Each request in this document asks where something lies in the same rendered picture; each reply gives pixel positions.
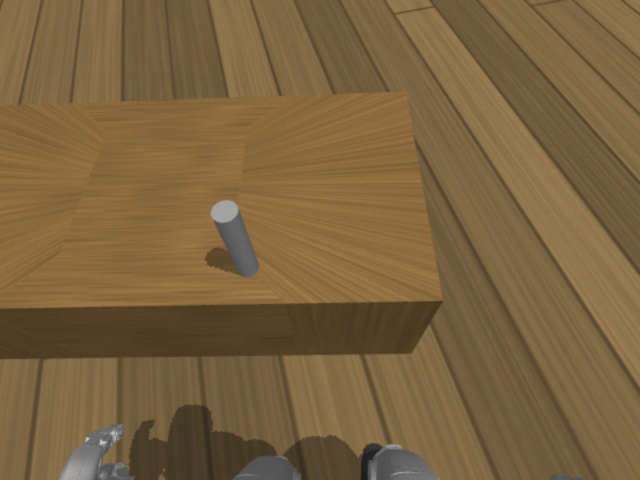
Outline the right robot foot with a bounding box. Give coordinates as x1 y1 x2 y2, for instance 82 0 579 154
361 444 383 480

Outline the left robot hand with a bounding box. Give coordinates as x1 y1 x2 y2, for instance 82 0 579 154
59 424 135 480

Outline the can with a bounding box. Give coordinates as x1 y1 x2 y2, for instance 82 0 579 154
211 200 259 277

